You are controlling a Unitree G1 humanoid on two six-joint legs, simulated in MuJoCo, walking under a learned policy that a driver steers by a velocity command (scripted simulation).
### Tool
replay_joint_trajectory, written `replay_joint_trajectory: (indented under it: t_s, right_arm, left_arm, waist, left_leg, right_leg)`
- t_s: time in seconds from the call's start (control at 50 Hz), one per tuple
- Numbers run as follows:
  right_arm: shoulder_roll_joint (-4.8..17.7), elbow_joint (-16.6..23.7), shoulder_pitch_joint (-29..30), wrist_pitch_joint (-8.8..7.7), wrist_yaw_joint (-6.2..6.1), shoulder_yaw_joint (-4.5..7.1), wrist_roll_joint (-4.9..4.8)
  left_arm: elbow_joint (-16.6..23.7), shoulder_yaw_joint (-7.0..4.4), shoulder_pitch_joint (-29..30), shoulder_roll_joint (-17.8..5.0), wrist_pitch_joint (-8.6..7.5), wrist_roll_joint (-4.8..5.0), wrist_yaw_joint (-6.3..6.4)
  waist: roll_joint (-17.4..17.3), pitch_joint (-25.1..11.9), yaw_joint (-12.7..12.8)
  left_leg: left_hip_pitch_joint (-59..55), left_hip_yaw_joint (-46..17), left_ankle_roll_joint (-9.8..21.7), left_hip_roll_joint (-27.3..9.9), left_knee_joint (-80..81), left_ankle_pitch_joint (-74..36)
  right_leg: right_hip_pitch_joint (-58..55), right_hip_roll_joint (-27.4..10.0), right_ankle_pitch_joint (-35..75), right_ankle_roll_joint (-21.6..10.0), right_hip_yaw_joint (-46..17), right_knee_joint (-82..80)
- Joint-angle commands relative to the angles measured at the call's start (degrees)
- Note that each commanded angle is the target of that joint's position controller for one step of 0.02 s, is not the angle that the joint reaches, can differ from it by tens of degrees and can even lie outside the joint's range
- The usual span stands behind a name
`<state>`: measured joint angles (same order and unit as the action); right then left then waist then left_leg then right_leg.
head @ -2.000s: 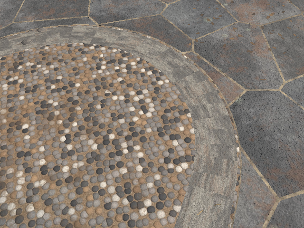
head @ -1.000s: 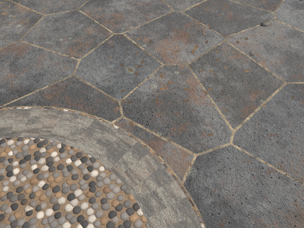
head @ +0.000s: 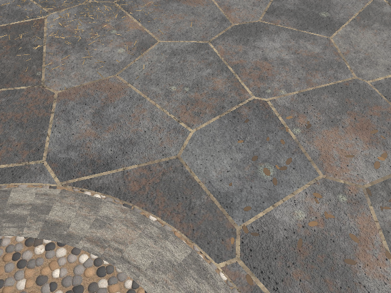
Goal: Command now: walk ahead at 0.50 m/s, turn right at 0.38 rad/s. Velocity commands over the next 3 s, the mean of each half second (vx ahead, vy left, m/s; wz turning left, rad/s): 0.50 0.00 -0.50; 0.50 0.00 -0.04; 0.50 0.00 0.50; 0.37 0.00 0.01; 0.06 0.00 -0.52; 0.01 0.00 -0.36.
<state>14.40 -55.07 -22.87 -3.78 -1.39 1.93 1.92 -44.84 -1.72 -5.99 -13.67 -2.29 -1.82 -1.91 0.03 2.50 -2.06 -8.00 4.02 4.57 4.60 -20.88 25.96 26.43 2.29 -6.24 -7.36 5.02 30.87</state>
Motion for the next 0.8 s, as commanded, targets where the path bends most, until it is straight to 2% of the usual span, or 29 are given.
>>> replay_joint_trajectory:
  t_s: [0.02, 0.04, 0.06, 0.08, 0.1, 0.12, 0.16, 0.2, 0.24, 0.3, 0.36, 0.4, 0.44, 0.46, 0.48, 0.5, 0.52, 0.54, 0.56, 0.58, 0.6, 0.64, 0.66, 0.72, 0.76, 0.8]
  right_arm:
    - [5.6, 6.9, -0.5, -1.14, 0.37, 0.79, -1.91]
    - [7.7, 7.4, 1.3, -1.59, 0.78, 1.33, -0.36]
    - [7.4, 8.7, 4.7, -2.01, 1.24, 1.10, -0.12]
    - [7.5, 9.3, 6.5, -2.53, 1.52, 0.89, -0.40]
    - [6.9, 9.4, 7.2, -2.18, 1.61, 0.89, -0.22]
    - [6.5, 9.8, 6.6, -1.14, 1.63, 0.67, 0.55]
    - [5.2, 10.0, 5.8, 0.72, 1.95, 0.27, 1.16]
    - [4.8, 11.5, 8.6, 1.38, 2.13, 0.10, 1.05]
    - [4.9, 13.6, 14.1, 1.47, 2.21, 0.03, 0.91]
    - [4.5, 15.6, 20.2, 1.36, 2.46, -0.29, 0.47]
    - [4.6, 17.5, 25.1, 0.96, 2.66, -0.64, 0.06]
    - [5.0, 18.7, 27.3, 0.51, 2.65, -0.80, -0.20]
    - [6.4, 18.8, 25.3, 0.01, 2.52, -0.53, -0.35]
    - [7.3, 17.9, 21.8, -0.26, 2.27, -0.19, -0.46]
    - [8.6, 16.0, 16.0, -0.60, 1.81, 0.38, -0.43]
    - [10.1, 14.0, 8.7, -1.35, 1.16, 1.08, 0.06]
    - [13.9, 13.6, -0.2, -1.74, 0.15, 1.98, 1.28]
    - [18.8, 13.3, 0.1, -0.84, 0.07, 3.33, 1.70]
    - [14.0, 13.3, 3.0, -0.17, 0.65, 2.90, 0.41]
    - [9.0, 13.9, 6.4, -0.16, 1.06, 1.82, -0.14]
    - [6.7, 13.5, 8.2, -0.34, 1.36, 1.23, 0.03]
    - [6.0, 11.8, 7.6, -1.01, 1.28, 0.87, -0.14]
    - [6.3, 10.8, 6.3, -1.56, 1.52, 0.95, -0.46]
    - [7.1, 8.7, 3.7, -2.54, 1.95, 1.24, -1.32]
    - [6.9, 7.6, 2.6, -2.19, 2.00, 1.24, -1.71]
    - [6.8, 6.6, 1.1, -1.71, 2.03, 1.33, -1.73]
  left_arm:
    - [-2.4, -5.72, -23.8, -17.3, -0.50, -1.41, 1.55]
    - [-2.7, -5.25, -20.1, -15.2, -0.06, 1.29, 0.84]
    - [-2.2, -5.03, -15.7, -14.0, 0.19, 2.16, 0.72]
    - [-1.7, -4.26, -12.9, -10.5, 0.33, 1.81, 0.69]
    - [-1.7, -3.71, -11.4, -8.8, 0.28, 1.61, 0.91]
    - [-2.0, -3.27, -10.5, -7.7, 0.08, 1.80, 1.21]
    - [-2.3, -3.42, -11.4, -8.7, -0.81, 1.87, 1.27]
    - [-2.7, -3.91, -12.8, -10.3, -1.19, 1.96, 1.32]
    - [-2.9, -4.08, -14.9, -10.6, -1.11, 2.03, 1.39]
    - [-3.4, -4.31, -18.2, -10.7, -0.77, 2.09, 1.51]
    - [-3.6, -4.44, -21.1, -10.8, -0.46, 1.62, 1.92]
    - [-3.4, -4.55, -21.7, -11.2, -0.33, 1.10, 2.24]
    - [-2.4, -4.80, -19.8, -12.1, -0.37, 0.81, 2.73]
    - [-1.7, -4.95, -17.6, -12.7, -0.45, 0.72, 2.81]
    - [-1.4, -4.94, -16.2, -13.0, -0.75, 0.72, 2.63]
    - [-1.6, -4.59, -16.1, -12.1, -1.21, 1.26, 2.15]
    - [-0.2, -3.30, -17.0, -8.1, -1.84, 1.79, 1.71]
    - [0.8, -2.67, -24.4, -4.5, -1.71, 2.91, 1.60]
    - [-1.5, -2.89, -24.3, -8.6, -0.95, 0.76, 2.17]
    - [-1.7, -2.96, -20.1, -8.8, -0.79, 0.31, 1.76]
    - [-1.0, -2.65, -16.7, -7.9, -0.82, 0.22, 1.38]
    - [-0.4, -2.46, -14.8, -7.2, -0.07, -0.47, 0.55]
    - [-0.5, -2.32, -15.0, -6.8, 0.33, -0.57, 0.31]
    - [0.7, -1.88, -11.5, -6.1, 0.73, -0.86, -0.16]
    - [2.6, -1.19, -5.9, -5.4, 0.59, -1.19, -0.46]
    - [4.3, -0.11, -0.4, -3.7, 0.21, -0.80, -0.72]
  waist:
    - [10.5, -16.9, 9.4]
    - [7.7, -18.4, 7.4]
    - [4.1, -10.1, 5.6]
    - [-0.1, -4.8, 4.5]
    - [-1.7, -1.2, 2.7]
    - [-1.0, -0.2, 1.0]
    - [1.0, -1.3, 0.2]
    - [1.6, -1.0, 0.5]
    - [2.1, 0.3, 2.2]
    - [3.2, -0.2, 5.1]
    - [3.5, -0.6, 7.2]
    - [3.8, -0.7, 7.7]
    - [4.4, -1.1, 5.9]
    - [4.8, -1.8, 3.9]
    - [4.4, -4.3, 1.4]
    - [1.3, -8.3, -2.2]
    - [-4.7, -16.6, -5.2]
    - [-18.4, -20.1, -0.6]
    - [-10.0, -14.5, 0.7]
    - [-3.4, -7.6, 0.7]
    - [-1.3, -4.1, 0.9]
    - [-5.6, -2.3, 2.1]
    - [-6.5, -2.9, 2.4]
    - [-6.0, -2.6, 2.7]
    - [-5.7, -0.9, 2.2]
    - [-5.6, 0.2, 1.0]
  left_leg:
    - [32.8, 3.6, -2.3, -3.5, -54.3, -26.9]
    - [43.0, -6.0, -1.8, 0.6, -61.6, 1.5]
    - [46.8, -9.2, -1.5, -3.9, -60.3, -3.1]
    - [46.2, -8.3, -1.8, -6.3, -56.1, -6.8]
    - [44.2, -7.9, -2.3, -7.9, -51.7, -7.6]
    - [41.3, -7.6, -3.4, -9.0, -48.2, -7.9]
    - [38.8, -6.1, -5.2, -9.3, -44.2, -8.7]
    - [40.0, -4.9, -6.8, -9.6, -39.2, -11.9]
    - [42.9, -4.2, -7.9, -9.8, -32.5, -16.7]
    - [44.4, -4.2, -8.4, -8.8, -24.2, -23.3]
    - [45.2, -4.3, -8.0, -7.3, -18.6, -25.0]
    - [44.3, -4.7, -7.3, -6.1, -15.4, -23.9]
    - [39.0, -5.9, -6.0, -5.3, -11.2, -21.4]
    - [33.1, -5.9, -5.1, -4.4, -9.1, -19.0]
    - [25.3, -4.9, -3.9, -3.0, -7.6, -17.4]
    - [14.8, -5.8, -2.0, -4.8, -4.2, -19.0]
    - [2.2, -18.6, 1.1, -17.3, -2.6, -7.8]
    - [-7.6, -45.2, 8.2, -29.3, 3.9, -4.9]
    - [-2.3, -48.1, 8.9, -28.4, 4.7, 0.9]
    - [4.8, -38.9, 8.0, -25.5, 5.5, -0.8]
    - [9.7, -31.4, 6.9, -22.4, 6.6, -7.8]
    - [13.8, -22.0, 5.1, -18.0, 8.1, -19.1]
    - [14.0, -19.9, 5.3, -17.4, 8.2, -24.2]
    - [13.5, -16.5, 6.8, -17.1, 10.1, -29.2]
    - [13.9, -15.2, 7.6, -16.1, 11.9, -29.1]
    - [16.0, -13.2, 7.2, -14.0, 12.2, -29.6]
  right_leg:
    - [-41.5, -18.3, -3.8, -14.5, -33.6, -5.4]
    - [-43.0, -21.8, 1.4, -17.1, -48.7, -12.3]
    - [-35.7, -20.1, -2.0, -15.4, -39.8, -13.2]
    - [-28.0, -18.2, -0.4, -13.4, -34.0, -15.3]
    - [-21.9, -15.4, 2.6, -11.2, -29.6, -16.8]
    - [-17.4, -12.6, 5.9, -9.6, -26.1, -18.0]
    - [-14.4, -10.2, 10.5, -9.3, -22.5, -18.9]
    - [-13.1, -8.5, 11.0, -9.1, -20.8, -20.0]
    - [-13.9, -7.4, 10.6, -8.0, -20.8, -20.7]
    - [-18.2, -6.4, 12.7, -5.8, -21.3, -18.9]
    - [-23.1, -7.0, 16.7, -5.3, -23.1, -16.2]
    - [-25.5, -8.0, 19.6, -5.1, -24.9, -13.9]
    - [-25.6, -9.0, 21.0, -3.6, -27.0, -11.4]
    - [-23.8, -8.9, 23.1, -2.5, -27.4, -9.3]
    - [-22.6, -8.0, 27.8, -1.5, -26.7, -4.6]
    - [-20.1, -4.7, 27.5, -0.1, -23.5, 5.5]
    - [-13.9, -1.6, 13.6, 1.2, -19.0, 20.6]
    - [3.0, 7.7, -23.8, 3.0, -12.5, 34.1]
    - [8.4, 2.6, -22.7, 2.4, -13.1, 39.4]
    - [8.1, 0.8, -17.2, 2.6, -13.1, 39.1]
    - [7.4, -0.6, -14.3, 3.0, -12.6, 36.8]
    - [5.3, -2.2, -13.0, 4.0, -11.7, 33.1]
    - [4.4, -1.9, -12.8, 4.3, -11.3, 32.3]
    - [7.2, -2.8, -10.4, 5.3, -9.8, 28.8]
    - [9.5, -5.2, -6.8, 6.7, -6.4, 22.8]
    - [7.3, -5.5, -3.0, 7.9, -4.4, 14.7]
